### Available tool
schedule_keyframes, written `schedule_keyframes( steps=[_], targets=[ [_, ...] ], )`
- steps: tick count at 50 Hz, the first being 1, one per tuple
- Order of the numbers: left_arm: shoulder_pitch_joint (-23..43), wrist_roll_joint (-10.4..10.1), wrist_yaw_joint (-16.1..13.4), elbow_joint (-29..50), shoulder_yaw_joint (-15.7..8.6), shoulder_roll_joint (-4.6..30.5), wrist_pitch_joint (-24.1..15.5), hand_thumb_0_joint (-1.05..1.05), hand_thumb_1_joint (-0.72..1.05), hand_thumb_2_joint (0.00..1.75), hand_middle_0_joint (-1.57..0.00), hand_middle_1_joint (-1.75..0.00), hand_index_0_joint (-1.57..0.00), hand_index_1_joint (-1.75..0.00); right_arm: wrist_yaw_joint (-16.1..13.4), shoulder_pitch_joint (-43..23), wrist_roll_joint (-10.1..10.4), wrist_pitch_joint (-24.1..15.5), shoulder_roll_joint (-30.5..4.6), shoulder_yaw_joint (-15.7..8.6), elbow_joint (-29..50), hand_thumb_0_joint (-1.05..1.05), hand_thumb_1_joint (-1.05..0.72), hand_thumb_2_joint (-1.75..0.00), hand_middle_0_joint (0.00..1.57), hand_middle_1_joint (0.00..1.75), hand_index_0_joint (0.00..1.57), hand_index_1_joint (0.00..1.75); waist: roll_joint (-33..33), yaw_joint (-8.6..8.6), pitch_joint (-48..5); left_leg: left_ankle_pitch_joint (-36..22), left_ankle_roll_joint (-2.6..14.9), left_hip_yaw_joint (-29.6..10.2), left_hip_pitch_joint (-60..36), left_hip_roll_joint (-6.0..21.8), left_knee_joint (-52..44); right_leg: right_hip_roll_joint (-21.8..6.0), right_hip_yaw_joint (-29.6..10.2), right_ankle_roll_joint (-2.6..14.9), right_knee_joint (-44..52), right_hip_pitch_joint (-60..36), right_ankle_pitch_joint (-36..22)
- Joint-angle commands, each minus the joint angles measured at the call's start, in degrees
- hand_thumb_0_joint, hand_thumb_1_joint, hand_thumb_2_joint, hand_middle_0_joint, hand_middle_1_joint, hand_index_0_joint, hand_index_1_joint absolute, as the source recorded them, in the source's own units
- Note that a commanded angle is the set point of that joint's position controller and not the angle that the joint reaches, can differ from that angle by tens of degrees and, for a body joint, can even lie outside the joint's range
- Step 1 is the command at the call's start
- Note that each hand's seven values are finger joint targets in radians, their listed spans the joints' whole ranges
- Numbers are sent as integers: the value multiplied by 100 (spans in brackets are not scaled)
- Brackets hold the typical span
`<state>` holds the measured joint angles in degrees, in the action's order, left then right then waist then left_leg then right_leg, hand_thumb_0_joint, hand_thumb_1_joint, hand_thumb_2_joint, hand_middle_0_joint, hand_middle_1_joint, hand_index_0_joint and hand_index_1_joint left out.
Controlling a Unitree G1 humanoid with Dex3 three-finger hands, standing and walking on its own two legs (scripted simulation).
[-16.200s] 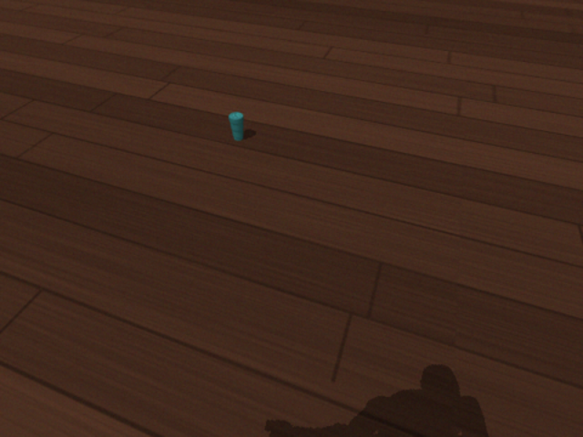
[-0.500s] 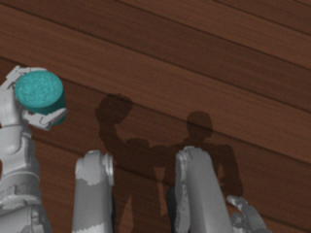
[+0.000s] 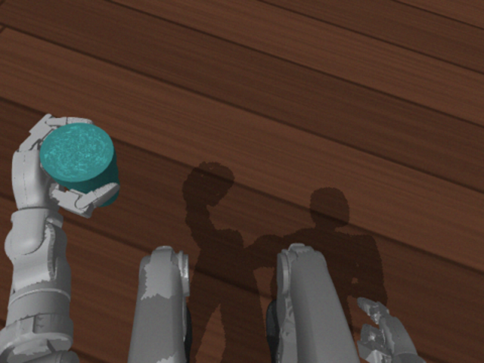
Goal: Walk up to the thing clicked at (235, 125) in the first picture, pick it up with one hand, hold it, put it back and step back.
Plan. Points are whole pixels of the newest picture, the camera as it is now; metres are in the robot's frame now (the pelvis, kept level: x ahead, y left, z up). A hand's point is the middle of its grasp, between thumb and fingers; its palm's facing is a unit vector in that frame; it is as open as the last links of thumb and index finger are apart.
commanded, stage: lift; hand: left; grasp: from the side
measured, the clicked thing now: (91, 174) +0.41 +0.24 -0.02
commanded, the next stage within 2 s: hold in 1.66 s
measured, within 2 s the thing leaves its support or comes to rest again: neither
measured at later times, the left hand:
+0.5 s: hand (16, 110) +0.39 +0.23 +0.18, palm faces +0.18 -0.98 -0.04, open 11.1 cm
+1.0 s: hand out of the picture +0.39 +0.22 +0.28, palm faces +0.18 -0.98 -0.02, open 11.1 cm
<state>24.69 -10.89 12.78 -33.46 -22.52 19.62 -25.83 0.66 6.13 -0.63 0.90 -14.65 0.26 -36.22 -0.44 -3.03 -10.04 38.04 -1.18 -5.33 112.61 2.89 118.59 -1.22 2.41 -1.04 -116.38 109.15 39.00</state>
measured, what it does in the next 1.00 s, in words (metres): rises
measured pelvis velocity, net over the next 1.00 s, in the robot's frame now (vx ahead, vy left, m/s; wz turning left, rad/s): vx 0.06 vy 0.01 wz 0.06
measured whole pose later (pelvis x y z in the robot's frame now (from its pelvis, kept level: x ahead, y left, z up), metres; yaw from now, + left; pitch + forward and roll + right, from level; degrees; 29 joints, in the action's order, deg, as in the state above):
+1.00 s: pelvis +0.06 +0.01 +0.24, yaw +3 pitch +15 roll -3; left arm 6.5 -9.8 2.5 -17.8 -9.8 12.8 -17.1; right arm -2.0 13.2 1.0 -2.9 -12.1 0.3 -35.7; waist -1.1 -1.8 -6.6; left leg 29.8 -0.2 -1.6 54.8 3.0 68.9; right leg -1.7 2.4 -1.9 -65.6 51.4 29.5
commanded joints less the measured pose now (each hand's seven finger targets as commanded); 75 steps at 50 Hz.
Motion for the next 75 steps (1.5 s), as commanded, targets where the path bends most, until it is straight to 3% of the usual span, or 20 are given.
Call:
schedule_keyframes(
  steps=[1,4,6,9,14,18,22,24,26,27,30,33,35,38,43,44,54,59,68,75],
  targets=[
    [1193,-174,-157,1745,-144,1051,-141,0,2,119,-123,-139,-127,-137,-137,424,113,-179,-1039,-458,638,0,-91,-90,20,30,20,30,-540,53,-3333,-323,257,222,-2781,-115,-1954,142,23,279,2002,-2106,-565],
    [1001,-218,-274,2105,-5,906,12,0,6,118,-121,-137,-125,-135,-186,411,170,-208,-996,-467,699,0,-90,-90,20,30,20,30,-507,53,-3373,-435,249,203,-3125,-116,-2208,140,11,274,2273,-2405,-694],
    [722,-147,-420,2262,-143,1056,140,0,7,118,-121,-137,-125,-135,-220,405,204,-214,-964,-466,743,0,-90,-89,20,30,20,30,-456,149,-3338,-493,248,179,-3343,-115,-2428,139,23,275,2428,-2613,-782],
    [548,-145,-528,2566,204,710,268,0,9,119,-119,-137,-124,-135,-262,365,232,-241,-943,-483,781,0,-90,-89,20,30,20,30,-556,71,-3220,-715,217,106,-3855,-99,-2764,133,49,281,2632,-2776,-1029],
    [117,-83,-744,2975,178,819,468,0,4,118,-119,-137,-123,-134,-314,403,264,-301,-872,-484,823,0,-91,-90,20,30,20,30,-509,126,-3116,-1049,215,138,-4405,-116,-3248,121,12,247,3197,-3528,-1331],
    [-353,-151,-814,2966,422,468,612,0,6,119,-120,-138,-124,-136,-348,435,297,-367,-822,-468,852,0,-91,-90,20,30,20,30,-347,52,-2800,-1184,194,104,-4827,-106,-3698,135,54,219,3630,-3986,-1480],
    [-412,-122,-859,3144,478,519,657,0,1,117,-121,-137,-125,-135,-371,469,307,-432,-753,-438,826,0,-91,-90,20,30,20,30,-303,52,-2586,-1344,211,221,-5104,-145,-4038,135,-16,198,4143,-4621,-1664],
    [-411,-118,-885,3141,668,355,675,0,0,119,-122,-138,-125,-136,-374,464,306,-471,-700,-411,839,0,-91,-90,20,30,20,30,-282,-9,-2280,-1229,210,256,-5196,-147,-4251,128,-89,185,4435,-4813,-1555],
    [-426,-82,-943,3044,573,430,674,0,0,117,-122,-137,-125,-135,-379,525,304,-509,-714,-417,786,0,-90,-89,20,30,20,30,-368,57,-2180,-1316,185,216,-5532,-138,-4487,142,-11,210,4523,-4878,-1633],
    [-290,-72,-936,3080,741,321,650,0,1,118,-121,-137,-125,-135,-384,535,294,-520,-685,-398,784,0,-90,-90,20,30,20,30,-363,3,-2131,-1335,189,245,-5615,-141,-4546,128,-52,200,4648,-5011,-1676],
    [-437,-1,-963,2958,662,418,634,0,3,118,-123,-137,-126,-135,-377,576,288,-567,-701,-396,777,0,-90,-89,20,30,20,30,-381,67,-1986,-1483,170,220,-5976,-135,-4877,124,13,217,4859,-5250,-1794],
    [-361,2,-938,2990,914,184,584,0,1,117,-124,-138,-127,-136,-351,579,267,-577,-674,-370,797,0,-91,-90,20,30,20,30,-499,74,-1818,-1449,118,135,-6410,-104,-5264,138,83,224,5050,-5327,-1739],
    [-440,-12,-957,2782,698,309,577,0,4,119,-125,-138,-128,-137,-345,584,260,-607,-687,-377,766,0,-91,-90,20,30,20,30,-479,114,-1700,-1426,115,101,-6508,-94,-5447,131,85,209,5188,-5451,-1745],
    [-605,22,-964,2820,958,66,539,0,3,120,-125,-138,-128,-137,-319,580,242,-597,-648,-349,822,0,-91,-90,20,30,20,30,-506,132,-1682,-1505,78,74,-6863,-73,-5716,132,117,208,5359,-5640,-1804],
    [-382,19,-1015,2980,846,236,477,0,4,118,-125,-137,-128,-136,-337,709,210,-609,-659,-357,748,0,-91,-90,20,30,20,30,-411,116,-1701,-2018,101,218,-7154,-101,-5905,167,115,207,5683,-6214,-2251],
    [-447,42,-1016,2915,1052,37,481,0,3,118,-125,-138,-128,-137,-335,700,199,-614,-621,-340,777,0,-91,-90,20,30,20,30,-324,83,-1639,-2081,102,240,-7202,-109,-5947,162,113,195,5761,-6302,-2320],
    [-514,33,-1081,2757,1060,-121,393,0,3,120,-124,-138,-126,-138,-309,677,154,-588,-566,-328,757,0,-91,-90,20,30,20,30,-246,157,-1223,-2046,93,309,-7641,-109,-6564,171,110,180,6346,-6912,-2311],
    [-608,70,-1060,2652,1093,-167,348,0,3,119,-122,-136,-124,-136,-305,765,109,-562,-542,-346,708,0,-91,-90,20,30,20,30,-175,98,-1258,-2502,92,355,-7840,-113,-6650,186,104,175,6470,-7259,-2724],
    [-459,78,-1063,2720,1084,-137,253,0,5,120,-119,-134,-121,-134,-287,637,113,-534,-540,-361,724,0,-90,-90,20,30,20,30,-48,123,-1048,-2306,133,502,-7962,-174,-6898,140,-14,116,6897,-7693,-2721],
    [-426,48,-1051,2638,1146,-239,247,0,6,121,-120,-135,-123,-135,-268,661,99,-482,-550,-359,657,0,-90,-90,20,30,20,30,-143,83,-1021,-2874,101,467,-8256,-151,-7004,170,34,133,6920,-7886,-3186]
  ],
)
